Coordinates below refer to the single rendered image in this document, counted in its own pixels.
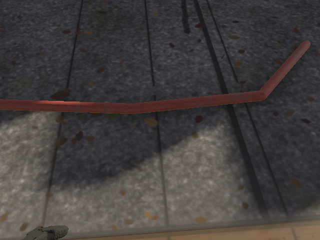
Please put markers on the robot left hand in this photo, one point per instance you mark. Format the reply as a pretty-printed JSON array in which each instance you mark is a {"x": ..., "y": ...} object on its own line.
[{"x": 47, "y": 233}]

